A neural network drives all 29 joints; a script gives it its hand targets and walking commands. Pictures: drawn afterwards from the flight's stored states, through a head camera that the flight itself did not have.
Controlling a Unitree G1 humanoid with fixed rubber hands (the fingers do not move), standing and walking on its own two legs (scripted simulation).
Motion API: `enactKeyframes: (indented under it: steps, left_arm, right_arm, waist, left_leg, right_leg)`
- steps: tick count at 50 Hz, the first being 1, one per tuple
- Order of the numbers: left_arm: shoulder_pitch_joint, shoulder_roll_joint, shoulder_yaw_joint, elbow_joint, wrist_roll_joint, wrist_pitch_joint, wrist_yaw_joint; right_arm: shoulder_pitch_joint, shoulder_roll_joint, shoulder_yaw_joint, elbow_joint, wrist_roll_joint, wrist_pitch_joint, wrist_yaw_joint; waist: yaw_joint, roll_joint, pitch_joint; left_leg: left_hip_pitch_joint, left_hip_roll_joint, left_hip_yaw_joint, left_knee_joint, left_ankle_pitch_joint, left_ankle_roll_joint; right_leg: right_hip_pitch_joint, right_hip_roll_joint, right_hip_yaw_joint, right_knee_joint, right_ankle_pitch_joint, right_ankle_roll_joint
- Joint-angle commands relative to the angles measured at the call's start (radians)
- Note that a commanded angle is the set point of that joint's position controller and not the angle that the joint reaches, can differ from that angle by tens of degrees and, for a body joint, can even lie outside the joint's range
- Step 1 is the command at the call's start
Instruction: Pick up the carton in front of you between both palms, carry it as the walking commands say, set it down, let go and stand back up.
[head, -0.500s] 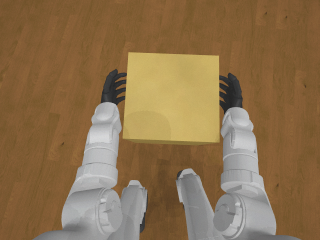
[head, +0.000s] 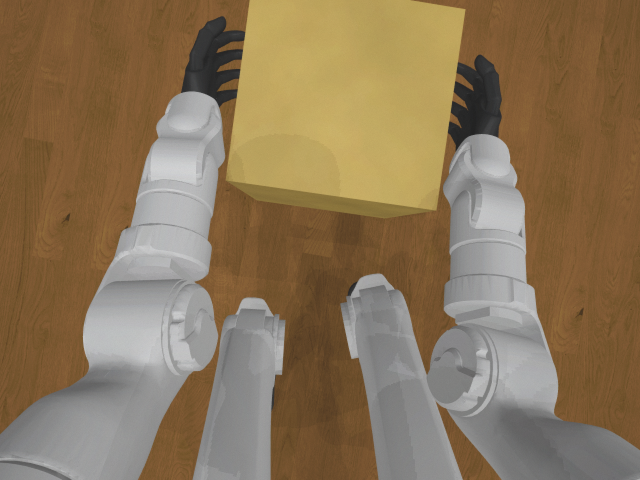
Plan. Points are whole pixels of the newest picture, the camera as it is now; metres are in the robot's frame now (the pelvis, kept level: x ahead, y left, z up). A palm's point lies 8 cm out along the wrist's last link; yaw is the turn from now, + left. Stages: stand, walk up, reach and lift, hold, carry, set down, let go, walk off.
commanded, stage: set down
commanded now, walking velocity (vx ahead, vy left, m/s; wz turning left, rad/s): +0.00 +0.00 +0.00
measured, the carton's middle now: (335, 127) +0.50 -0.08 -0.18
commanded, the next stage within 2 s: none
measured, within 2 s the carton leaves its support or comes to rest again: rests again in 1.72 s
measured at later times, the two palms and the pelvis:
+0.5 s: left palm (245, 104) +0.57 +0.04 -0.26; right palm (441, 150) +0.47 -0.24 -0.25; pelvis -0.01 +0.01 -0.09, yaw -1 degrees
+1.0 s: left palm (248, 115) +0.57 +0.05 -0.30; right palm (436, 154) +0.47 -0.24 -0.28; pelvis -0.01 +0.02 -0.12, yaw -1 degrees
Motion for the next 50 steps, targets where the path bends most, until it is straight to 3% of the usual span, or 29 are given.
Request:
enactKeyframes:
  steps: [1, 10, 25, 30, 34, 50]
  left_arm:
    - [-0.568, -0.892, -0.383, 0.017, -0.09, -0.02, -0.207]
    - [-0.688, -0.821, -0.366, 0.088, -0.097, -0.018, -0.182]
    - [-0.865, -0.708, -0.49, 0.119, -0.204, -0.034, -0.138]
    - [-0.911, -0.716, -0.553, 0.078, -0.247, -0.051, -0.128]
    - [-0.866, -0.728, -0.547, 0.111, -0.23, -0.062, -0.122]
    - [-0.868, -0.586, -0.467, 0.187, -0.195, -0.092, -0.13]
  right_arm:
    - [-0.679, 0.821, 0.529, 0.047, 0.109, -0.011, 0.21]
    - [-0.81, 0.719, 0.446, 0.054, 0.115, -0.021, 0.22]
    - [-0.987, 0.556, 0.408, 0.044, 0.204, -0.045, 0.231]
    - [-1.003, 0.551, 0.398, 0.029, 0.245, -0.061, 0.239]
    - [-0.942, 0.557, 0.366, 0.104, 0.238, -0.061, 0.256]
    - [-0.919, 0.47, 0.275, 0.193, 0.187, -0.091, 0.262]
  waist:
    - [-0.054, -0.003, -1.032]
    - [-0.092, 0.044, -0.993]
    - [-0.168, 0.11, -0.986]
    - [-0.198, 0.187, -0.975]
    - [-0.187, 0.216, -0.908]
    - [-0.173, 0.171, -0.631]
  left_leg:
    - [0.223, -0.061, 0.127, -0.146, 0.179, 0.017]
    - [0.197, -0.054, 0.118, -0.04, 0.181, 0.018]
    - [0.236, -0.022, 0.103, 0.151, 0.284, 0.01]
    - [0.272, -0.009, 0.092, 0.202, 0.382, 0.01]
    - [0.288, 0.001, 0.071, 0.219, 0.45, 0.013]
    - [0.105, 0.001, 0.051, 0.23, 0.282, 0.039]
  right_leg:
    - [0.843, 0.058, -0.176, -0.045, 0.307, 0.016]
    - [0.682, 0.045, -0.211, 0.077, 0.281, 0.017]
    - [0.586, 0.003, -0.24, 0.266, 0.372, 0.025]
    - [0.526, 0.001, -0.226, 0.302, 0.445, 0.012]
    - [0.431, -0.001, -0.219, 0.321, 0.443, 0.011]
    - [0.311, -0.01, -0.201, 0.354, 0.312, -0.001]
